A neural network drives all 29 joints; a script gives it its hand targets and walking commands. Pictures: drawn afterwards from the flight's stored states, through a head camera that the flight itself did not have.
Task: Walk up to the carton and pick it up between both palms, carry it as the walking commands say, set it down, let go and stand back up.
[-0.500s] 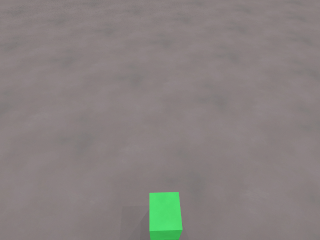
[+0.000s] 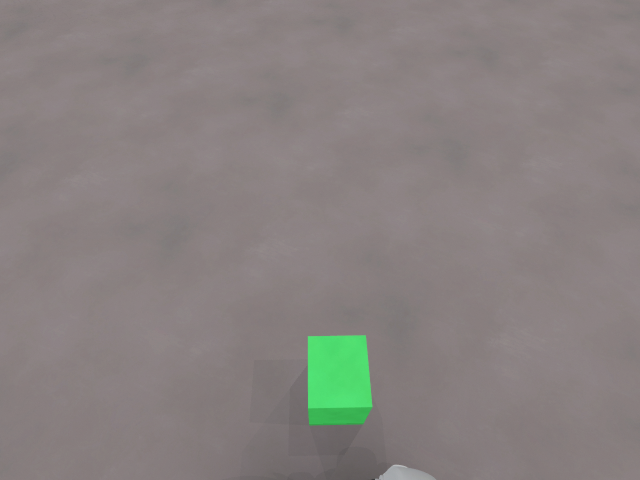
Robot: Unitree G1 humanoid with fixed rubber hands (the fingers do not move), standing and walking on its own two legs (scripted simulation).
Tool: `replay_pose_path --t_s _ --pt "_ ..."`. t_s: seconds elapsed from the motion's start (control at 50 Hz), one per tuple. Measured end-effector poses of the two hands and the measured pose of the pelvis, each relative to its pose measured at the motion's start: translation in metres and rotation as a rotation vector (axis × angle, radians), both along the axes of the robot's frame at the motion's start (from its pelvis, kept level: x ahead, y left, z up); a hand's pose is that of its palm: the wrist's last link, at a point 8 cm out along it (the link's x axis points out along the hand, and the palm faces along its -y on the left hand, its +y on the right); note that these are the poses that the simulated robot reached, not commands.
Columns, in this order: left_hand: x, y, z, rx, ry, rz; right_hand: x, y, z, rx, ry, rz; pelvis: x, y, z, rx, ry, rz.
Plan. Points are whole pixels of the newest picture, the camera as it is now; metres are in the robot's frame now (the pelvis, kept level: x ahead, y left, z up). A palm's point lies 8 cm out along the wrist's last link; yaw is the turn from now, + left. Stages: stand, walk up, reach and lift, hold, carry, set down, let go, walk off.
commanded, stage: walk up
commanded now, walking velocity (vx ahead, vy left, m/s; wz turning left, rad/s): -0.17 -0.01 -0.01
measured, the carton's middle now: (336, 382) +0.41 -0.02 -0.65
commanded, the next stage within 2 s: stand in 0.76 s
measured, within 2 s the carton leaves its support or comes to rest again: neither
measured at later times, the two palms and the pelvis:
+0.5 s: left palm out of the picture -0.08 +0.17 -0.14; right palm out of the picture -0.08 -0.28 -0.12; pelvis -0.05 -0.04 +0.02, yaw +0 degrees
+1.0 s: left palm out of the picture -0.06 +0.18 -0.13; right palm out of the picture -0.06 -0.24 -0.13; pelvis -0.02 -0.03 +0.02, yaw -2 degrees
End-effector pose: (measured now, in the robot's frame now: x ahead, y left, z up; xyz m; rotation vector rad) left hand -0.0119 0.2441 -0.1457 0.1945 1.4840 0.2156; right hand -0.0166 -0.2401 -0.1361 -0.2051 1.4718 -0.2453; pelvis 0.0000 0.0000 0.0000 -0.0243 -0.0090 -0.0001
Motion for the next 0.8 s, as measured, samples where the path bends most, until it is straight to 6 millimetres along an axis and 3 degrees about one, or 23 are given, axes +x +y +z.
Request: replay_pose_path --t_s 0.12,0.18,0.24,0.32,0.4,0.5,0.6,0.68,0.8 --pt "0.008 -0.011 0.010 0.004 -0.086 -0.010 0.028 -0.019 0.000 -0.001 -0.129 0.022 -0.012 -0.012 0.003 -0.013 0.007 0.002" --pt "0.011 -0.027 0.012 0.002 -0.150 -0.012 0.040 -0.022 -0.002 0.038 -0.179 0.028 -0.016 -0.026 0.003 0.013 0.019 -0.002" --pt "-0.001 -0.050 0.008 -0.027 -0.144 -0.015 0.043 -0.023 0.000 0.069 -0.222 0.027 -0.022 -0.037 0.004 0.017 0.001 -0.009" --pt "-0.020 -0.075 0.009 -0.083 -0.145 -0.011 0.020 -0.028 0.009 0.072 -0.190 0.041 -0.028 -0.044 0.012 0.018 -0.025 0.011" --pt "-0.042 -0.084 0.008 -0.111 -0.101 -0.022 -0.015 -0.039 0.013 0.049 -0.117 0.036 -0.039 -0.047 0.015 0.019 -0.044 0.006" --pt "-0.065 -0.074 0.010 -0.102 -0.041 -0.033 -0.064 -0.043 0.015 0.033 -0.014 0.009 -0.049 -0.045 0.016 0.015 -0.045 -0.006" --pt "-0.072 -0.057 0.012 -0.081 -0.013 -0.043 -0.098 -0.027 0.015 0.054 0.062 -0.018 -0.053 -0.038 0.016 0.015 -0.034 -0.017" --pt "-0.063 -0.051 0.013 -0.075 -0.034 -0.048 -0.100 -0.013 0.014 0.078 0.063 -0.032 -0.051 -0.034 0.016 0.021 -0.024 -0.024" --pt "-0.047 -0.051 0.014 -0.079 -0.070 -0.051 -0.074 -0.003 0.010 0.093 0.004 -0.033 -0.043 -0.030 0.016 0.026 -0.016 -0.028"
